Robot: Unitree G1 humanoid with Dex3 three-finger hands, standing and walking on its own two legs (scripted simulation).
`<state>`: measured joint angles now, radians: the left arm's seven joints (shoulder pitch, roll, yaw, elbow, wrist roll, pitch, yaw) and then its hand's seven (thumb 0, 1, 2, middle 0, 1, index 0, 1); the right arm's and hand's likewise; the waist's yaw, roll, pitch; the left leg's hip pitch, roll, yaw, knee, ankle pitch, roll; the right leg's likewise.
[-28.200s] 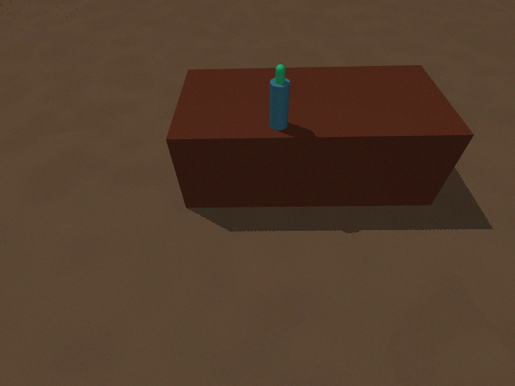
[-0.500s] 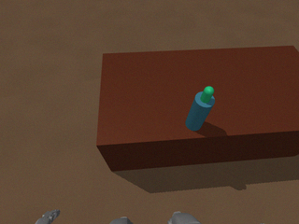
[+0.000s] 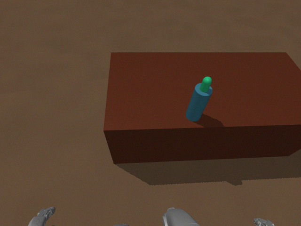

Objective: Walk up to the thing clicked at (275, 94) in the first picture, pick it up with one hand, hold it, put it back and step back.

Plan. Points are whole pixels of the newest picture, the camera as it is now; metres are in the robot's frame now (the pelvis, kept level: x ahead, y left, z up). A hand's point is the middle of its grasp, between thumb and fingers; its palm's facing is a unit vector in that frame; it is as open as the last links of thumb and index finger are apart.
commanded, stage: step back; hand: right
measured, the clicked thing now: (199, 98) +0.66 -0.21 -0.18
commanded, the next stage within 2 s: none
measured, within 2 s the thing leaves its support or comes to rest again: neither
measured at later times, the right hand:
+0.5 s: hand out of the picture -0.06 -0.33 -0.16, palm faces -0.04 +0.92 -0.40, open 7.4 cm
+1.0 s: hand out of the picture -0.19 -0.37 -0.15, palm faces -0.02 +0.92 -0.40, open 7.4 cm
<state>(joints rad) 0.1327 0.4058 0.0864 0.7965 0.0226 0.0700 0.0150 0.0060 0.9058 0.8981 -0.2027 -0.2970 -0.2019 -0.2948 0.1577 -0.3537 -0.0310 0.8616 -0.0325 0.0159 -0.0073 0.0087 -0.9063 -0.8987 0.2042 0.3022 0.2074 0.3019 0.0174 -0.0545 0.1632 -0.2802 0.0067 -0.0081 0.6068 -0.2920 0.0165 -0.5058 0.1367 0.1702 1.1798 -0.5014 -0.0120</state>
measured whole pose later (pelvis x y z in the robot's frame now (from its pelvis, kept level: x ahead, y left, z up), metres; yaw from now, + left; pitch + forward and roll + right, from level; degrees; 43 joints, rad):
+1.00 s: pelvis -0.32 -0.10 -0.01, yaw -2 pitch -2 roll +1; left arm 0.21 0.35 0.06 0.88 0.04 0.04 0.00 0.01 0.90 0.90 -0.20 -0.30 -0.20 -0.30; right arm 0.11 -0.42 -0.05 0.84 -0.01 0.07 -0.02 0.01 -0.91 -0.90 0.20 0.30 0.20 0.30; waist 0.04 0.03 0.14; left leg -0.54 -0.07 -0.15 1.02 -0.47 -0.01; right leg -0.28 0.01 0.04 0.69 -0.36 -0.02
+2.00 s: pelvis -0.41 -0.06 +0.00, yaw +2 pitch -2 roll -1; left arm 0.18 0.38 0.04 1.02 0.02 -0.03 0.00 0.01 0.91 0.90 -0.20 -0.30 -0.20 -0.29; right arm 0.16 -0.34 -0.03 1.02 -0.03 -0.02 0.01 0.01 -0.91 -0.90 0.20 0.30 0.21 0.30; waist 0.02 0.00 0.06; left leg -0.26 0.04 0.02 0.60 -0.30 0.00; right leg -0.21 0.00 0.01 0.55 -0.29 0.01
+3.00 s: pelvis -0.41 -0.07 +0.02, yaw +3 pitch -2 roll +0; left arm 0.11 0.35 0.00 1.16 0.01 -0.02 -0.01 0.01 0.91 0.90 -0.20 -0.30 -0.20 -0.29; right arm 0.11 -0.35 0.00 1.15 -0.01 -0.01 0.01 0.01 -0.91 -0.90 0.20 0.30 0.20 0.30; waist 0.00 0.01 0.05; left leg -0.14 0.03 0.02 0.32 -0.14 -0.02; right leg -0.11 0.00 0.00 0.32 -0.17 0.01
